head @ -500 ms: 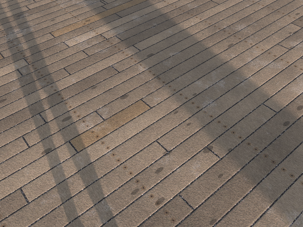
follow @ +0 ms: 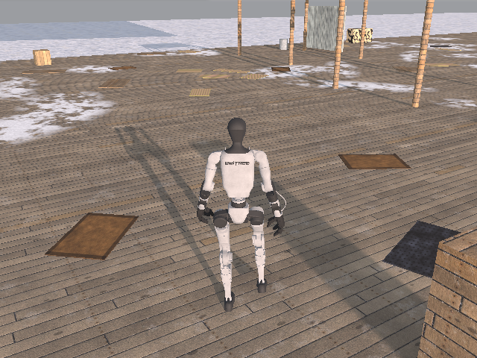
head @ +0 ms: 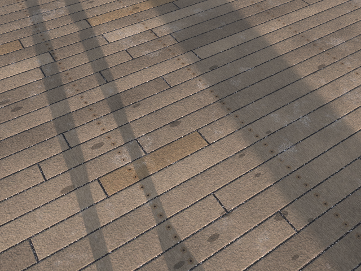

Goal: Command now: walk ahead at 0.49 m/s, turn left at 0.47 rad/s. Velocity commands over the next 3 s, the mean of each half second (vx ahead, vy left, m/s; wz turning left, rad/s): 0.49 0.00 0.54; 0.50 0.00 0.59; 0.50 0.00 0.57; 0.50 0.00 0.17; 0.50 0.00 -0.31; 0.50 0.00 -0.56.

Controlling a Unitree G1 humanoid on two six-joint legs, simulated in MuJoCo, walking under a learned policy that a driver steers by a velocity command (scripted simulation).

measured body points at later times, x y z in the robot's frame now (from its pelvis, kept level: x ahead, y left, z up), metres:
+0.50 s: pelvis +0.27 -0.03 +0.00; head +0.30 -0.04 +0.45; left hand +0.23 +0.25 -0.12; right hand +0.47 -0.26 -0.12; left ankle +0.28 +0.12 -0.67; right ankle +0.28 -0.12 -0.75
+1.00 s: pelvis +0.49 +0.13 +0.00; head +0.52 +0.16 +0.44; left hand +0.46 +0.42 -0.12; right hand +0.70 -0.08 -0.12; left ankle +0.46 +0.15 -0.75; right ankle +0.64 +0.00 -0.67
